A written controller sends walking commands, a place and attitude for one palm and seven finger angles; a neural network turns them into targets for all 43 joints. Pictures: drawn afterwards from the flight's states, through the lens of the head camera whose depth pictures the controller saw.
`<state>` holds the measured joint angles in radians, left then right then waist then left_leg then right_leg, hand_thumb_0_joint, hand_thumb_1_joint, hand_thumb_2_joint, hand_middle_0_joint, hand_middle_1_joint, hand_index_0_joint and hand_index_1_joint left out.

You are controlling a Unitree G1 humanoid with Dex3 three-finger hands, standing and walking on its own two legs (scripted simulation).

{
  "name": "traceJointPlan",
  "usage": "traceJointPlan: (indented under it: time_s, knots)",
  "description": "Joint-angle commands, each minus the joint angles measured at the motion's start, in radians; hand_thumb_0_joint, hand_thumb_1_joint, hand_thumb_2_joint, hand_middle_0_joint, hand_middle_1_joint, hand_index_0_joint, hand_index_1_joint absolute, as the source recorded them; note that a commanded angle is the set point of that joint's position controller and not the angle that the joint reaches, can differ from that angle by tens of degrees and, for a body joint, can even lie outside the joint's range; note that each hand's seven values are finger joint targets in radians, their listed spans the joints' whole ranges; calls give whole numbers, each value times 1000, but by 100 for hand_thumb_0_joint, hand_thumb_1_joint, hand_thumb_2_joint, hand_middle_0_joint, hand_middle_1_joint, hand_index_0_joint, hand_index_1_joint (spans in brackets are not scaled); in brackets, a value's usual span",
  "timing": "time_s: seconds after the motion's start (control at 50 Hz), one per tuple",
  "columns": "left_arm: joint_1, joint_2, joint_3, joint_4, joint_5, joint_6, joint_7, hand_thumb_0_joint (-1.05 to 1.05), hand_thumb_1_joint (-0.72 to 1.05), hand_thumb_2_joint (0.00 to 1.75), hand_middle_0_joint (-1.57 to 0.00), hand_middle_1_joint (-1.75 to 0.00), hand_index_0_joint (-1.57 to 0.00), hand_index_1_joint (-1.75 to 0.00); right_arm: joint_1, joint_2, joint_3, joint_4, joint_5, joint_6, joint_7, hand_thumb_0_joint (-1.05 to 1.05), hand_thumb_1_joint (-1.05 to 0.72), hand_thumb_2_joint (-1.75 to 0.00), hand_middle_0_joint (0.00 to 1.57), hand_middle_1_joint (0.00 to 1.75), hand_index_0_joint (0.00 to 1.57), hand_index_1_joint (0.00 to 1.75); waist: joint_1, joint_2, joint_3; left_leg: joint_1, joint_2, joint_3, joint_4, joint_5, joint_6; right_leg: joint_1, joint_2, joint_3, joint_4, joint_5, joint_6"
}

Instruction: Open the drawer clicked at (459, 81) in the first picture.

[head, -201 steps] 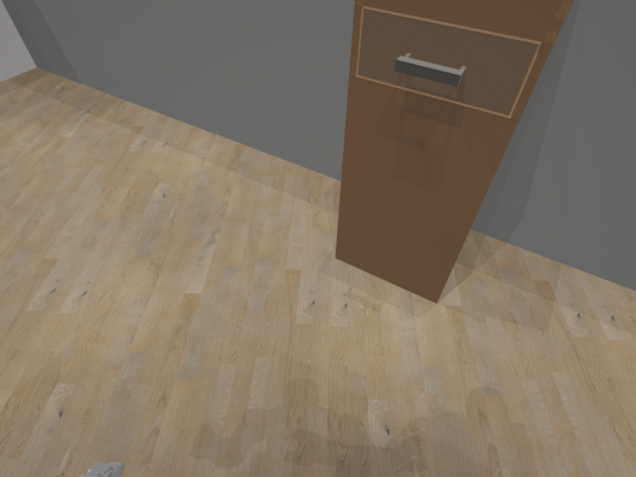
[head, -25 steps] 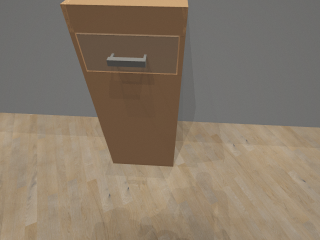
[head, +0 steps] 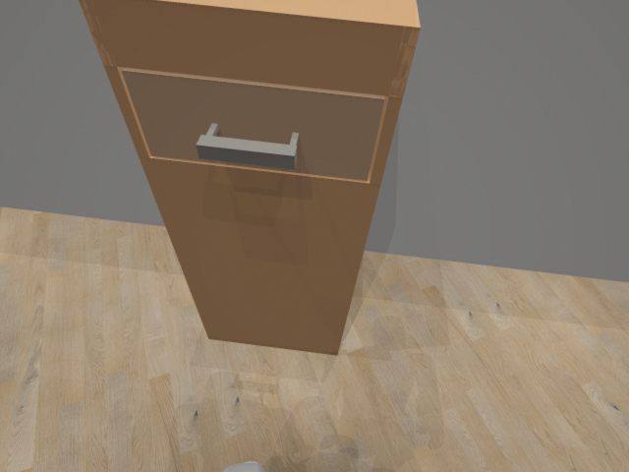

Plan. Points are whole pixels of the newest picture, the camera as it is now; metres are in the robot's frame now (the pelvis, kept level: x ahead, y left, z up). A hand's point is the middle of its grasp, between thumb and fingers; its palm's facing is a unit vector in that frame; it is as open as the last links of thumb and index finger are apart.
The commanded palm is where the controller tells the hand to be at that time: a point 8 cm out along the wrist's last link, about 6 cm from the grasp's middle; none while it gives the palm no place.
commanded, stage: come to a stop and stand still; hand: left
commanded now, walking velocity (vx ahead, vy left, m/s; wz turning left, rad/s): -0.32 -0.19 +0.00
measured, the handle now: (251, 143) +0.55 +0.16 +0.10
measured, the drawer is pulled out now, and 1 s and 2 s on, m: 0.00 0.00 0.00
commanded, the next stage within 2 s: look again from close up in 1.92 s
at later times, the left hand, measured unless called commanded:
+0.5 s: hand out of the picture +0.04 +0.15 -0.14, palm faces +0.01 -0.96 -0.29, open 7.4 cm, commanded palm none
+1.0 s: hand out of the picture -0.03 +0.20 -0.18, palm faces +0.06 -0.97 -0.25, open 7.4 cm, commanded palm none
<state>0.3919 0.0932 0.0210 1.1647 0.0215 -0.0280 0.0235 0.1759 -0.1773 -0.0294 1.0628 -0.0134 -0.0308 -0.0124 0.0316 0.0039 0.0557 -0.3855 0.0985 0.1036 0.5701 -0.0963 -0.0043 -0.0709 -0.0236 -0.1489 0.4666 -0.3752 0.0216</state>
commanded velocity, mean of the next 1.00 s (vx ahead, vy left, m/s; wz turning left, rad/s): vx -0.02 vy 0.04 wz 0.00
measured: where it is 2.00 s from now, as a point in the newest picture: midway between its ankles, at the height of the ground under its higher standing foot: outside the picture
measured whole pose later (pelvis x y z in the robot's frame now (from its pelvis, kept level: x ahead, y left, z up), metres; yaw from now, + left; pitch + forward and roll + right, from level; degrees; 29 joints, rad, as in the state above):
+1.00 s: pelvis -0.03 +0.00 +0.00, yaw +0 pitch +0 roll -1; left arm 0.35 0.21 0.03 0.97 0.02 0.03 0.04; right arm 0.22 -0.19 -0.01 0.87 -0.02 0.00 -0.02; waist 0.03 0.00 0.00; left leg -0.26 0.01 0.04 0.65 -0.38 0.02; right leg -0.27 -0.10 -0.05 0.62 -0.34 0.04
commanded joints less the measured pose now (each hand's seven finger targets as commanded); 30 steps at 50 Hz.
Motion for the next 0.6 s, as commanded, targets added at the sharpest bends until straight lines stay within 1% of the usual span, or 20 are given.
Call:
traceJointPlan:
  time_s: [0.0,0.02,0.04,0.06,0.1,0.16,0.22,0.28,0.3,0.32,0.34,0.36,0.38,0.4,0.42,0.44,0.46,0.48,0.5,0.58]
  knots:
    - [121,116,15,-44,-15,30,34,0,90,90,-20,-30,-20,-30,182,-163,-26,17,9,9,-33,0,-90,-90,20,30,20,30,-47,306,-174,433,304,-238,-123,1044,161,-236,-21,51,292,-172,18]
    - [90,138,23,-58,-11,47,35,0,90,90,-20,-30,-20,-30,177,-173,-33,14,10,21,-48,0,-90,-90,20,30,20,30,-59,306,-153,357,329,-261,-165,1017,197,-246,-15,105,447,-265,14]
    - [46,144,32,-75,-6,55,33,0,90,90,-20,-30,-20,-30,154,-177,-40,2,5,30,-53,0,-90,-90,20,30,20,30,-64,265,-124,292,325,-256,-175,930,212,-276,-19,146,547,-256,4]
    - [23,141,36,-89,-2,55,30,0,90,90,-20,-30,-20,-30,116,-169,-45,-15,1,33,-53,0,-90,-90,20,30,20,30,-56,187,-97,277,322,-240,-164,869,219,-328,-24,158,608,-242,4]
    - [-8,135,51,-123,0,62,18,0,90,90,-20,-30,-20,-30,67,-163,-55,-44,-4,37,-50,0,-90,-90,20,30,20,30,-48,123,-137,285,291,-186,-170,714,200,-387,-17,171,701,-160,14]
    - [-23,141,63,-162,-1,76,6,0,90,90,-20,-30,-20,-30,15,-148,-61,-77,-4,32,-47,0,-90,-90,20,30,20,30,-33,123,-187,268,263,-138,-187,558,183,-390,-17,173,708,-83,28]
    - [-56,136,66,-198,-2,87,-1,0,90,90,-20,-30,-20,-30,-16,-149,-69,-94,-11,36,-35,0,-90,-90,20,30,20,30,-33,182,-170,200,254,-150,-229,288,178,-348,-29,159,581,-85,21]
    - [-73,123,56,-215,0,78,-5,0,90,90,-20,-30,-20,-30,-33,-161,-75,-104,-21,45,-16,0,-90,-90,20,30,20,30,-35,233,-117,82,226,-175,-300,-95,153,-237,-29,98,368,-90,0]
    - [-46,122,53,-207,-2,71,-4,0,90,90,-20,-30,-20,-30,-44,-163,-76,-109,-22,49,-9,0,-90,-90,20,30,20,30,-23,246,-116,44,210,-180,-314,-222,136,-183,-21,79,293,-76,-10]
    - [1,125,51,-189,-3,64,-3,0,90,90,-20,-30,-20,-30,-55,-160,-76,-111,-22,55,-4,0,-90,-90,20,30,20,30,1,220,-111,-11,180,-161,-313,-345,105,-98,-11,56,188,-25,-17]
    - [56,136,52,-165,2,56,-3,0,90,90,-20,-30,-20,-30,-57,-147,-72,-112,-19,60,0,0,-90,-90,20,30,20,30,25,160,-96,-81,125,-121,-270,-434,65,-10,-4,32,53,47,-14]
    - [60,188,53,-165,14,44,1,0,90,90,-20,-30,-20,-30,-23,-92,-62,-107,-8,66,7,0,-90,-90,20,30,20,30,23,-5,-59,-133,41,-66,-138,-462,12,-8,-80,132,-119,-30,-31]
    - [-6,273,54,-198,19,32,4,0,90,90,-20,-30,-20,-30,-8,-17,-42,-126,3,74,16,0,-90,-90,20,30,20,30,-1,-275,-5,-161,-44,-21,81,-417,-43,-180,-309,475,-338,-366,-111]
    - [-105,313,54,-239,14,44,6,0,90,90,-20,-30,-20,-30,-48,-53,-47,-146,-5,81,21,0,-90,-90,20,30,20,30,3,-223,39,-77,-41,-86,201,-401,-22,-385,-373,513,-399,-425,-145]
    - [-153,317,64,-253,10,29,11,0,90,90,-20,-30,-20,-30,-48,-63,-47,-140,-12,90,20,0,-90,-90,20,30,20,30,-6,-307,67,-108,-45,-129,265,-334,-14,-400,-347,560,-423,-400,-138]
    - [-189,291,56,-253,7,22,12,0,90,90,-20,-30,-20,-30,-9,-90,-49,-118,-14,88,21,0,-90,-90,20,30,20,30,-29,-286,97,-110,-40,-143,305,-281,-9,-396,-315,497,-400,-319,-117]
    - [-222,278,55,-256,6,21,10,0,90,90,-20,-30,-20,-30,50,-97,-52,-91,-15,83,25,0,-90,-90,20,30,20,30,-56,-227,71,-102,-47,-125,334,-238,-14,-339,-281,404,-357,-192,-107]
    - [-227,263,52,-257,4,18,6,0,90,90,-20,-30,-20,-30,88,-95,-48,-71,-13,76,27,0,-90,-90,20,30,20,30,-60,-198,63,-104,-52,-101,352,-203,-23,-275,-244,319,-304,-45,-93]
    - [-194,252,50,-251,1,13,4,0,90,90,-20,-30,-20,-30,102,-95,-46,-65,-12,71,27,0,-90,-90,20,30,20,30,-46,-172,43,-113,-57,-93,353,-185,-32,-208,-235,280,-268,79,-93]
    - [-54,252,56,-196,0,9,15,0,90,90,-20,-30,-20,-30,57,-98,-40,-88,-9,67,16,0,-90,-90,20,30,20,30,15,-145,-12,-161,-58,-93,352,-242,-54,-14,-306,293,-172,463,-151]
